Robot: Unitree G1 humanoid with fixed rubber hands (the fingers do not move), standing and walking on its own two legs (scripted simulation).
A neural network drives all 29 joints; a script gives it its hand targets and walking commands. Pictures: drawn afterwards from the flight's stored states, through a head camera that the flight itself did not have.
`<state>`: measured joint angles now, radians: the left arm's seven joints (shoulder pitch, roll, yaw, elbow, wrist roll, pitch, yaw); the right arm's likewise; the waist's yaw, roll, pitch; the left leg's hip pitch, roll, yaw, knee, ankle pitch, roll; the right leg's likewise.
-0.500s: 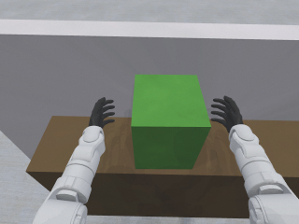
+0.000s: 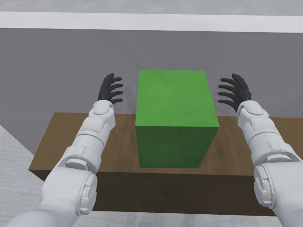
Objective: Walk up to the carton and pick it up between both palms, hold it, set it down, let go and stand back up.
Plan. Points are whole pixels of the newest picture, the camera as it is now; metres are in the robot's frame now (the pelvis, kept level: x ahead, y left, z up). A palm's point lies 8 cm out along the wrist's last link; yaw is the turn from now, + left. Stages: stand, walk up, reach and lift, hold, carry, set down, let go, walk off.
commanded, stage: reach and lift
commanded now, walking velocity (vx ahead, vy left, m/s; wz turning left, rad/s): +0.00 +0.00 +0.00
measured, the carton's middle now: (170, 121) +0.45 -0.03 -0.01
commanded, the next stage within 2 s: none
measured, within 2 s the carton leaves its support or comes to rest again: neither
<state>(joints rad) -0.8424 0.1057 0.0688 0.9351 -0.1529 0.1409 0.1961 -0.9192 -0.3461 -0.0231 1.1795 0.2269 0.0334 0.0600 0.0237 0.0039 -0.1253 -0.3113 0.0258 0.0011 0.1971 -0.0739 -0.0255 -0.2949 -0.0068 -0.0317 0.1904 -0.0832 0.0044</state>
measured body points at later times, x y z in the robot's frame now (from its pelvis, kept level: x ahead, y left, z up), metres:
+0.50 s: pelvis +0.01 +0.00 +0.00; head +0.09 +0.00 +0.44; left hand +0.47 +0.18 +0.08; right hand +0.49 -0.21 +0.10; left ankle +0.00 +0.13 -0.75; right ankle -0.01 -0.12 -0.75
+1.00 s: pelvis +0.00 +0.00 +0.00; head +0.10 +0.01 +0.43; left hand +0.46 +0.19 +0.04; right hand +0.48 -0.19 +0.05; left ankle +0.00 +0.13 -0.75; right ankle -0.01 -0.12 -0.75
